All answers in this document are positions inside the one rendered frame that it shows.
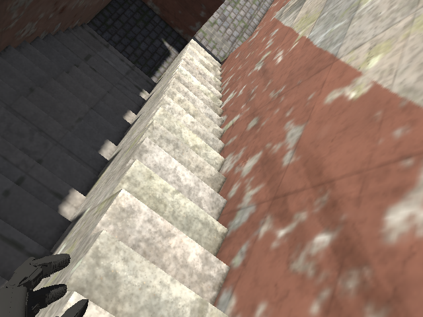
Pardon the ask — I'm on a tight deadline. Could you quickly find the robot left hand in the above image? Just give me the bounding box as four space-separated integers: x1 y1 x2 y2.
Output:
0 254 89 317

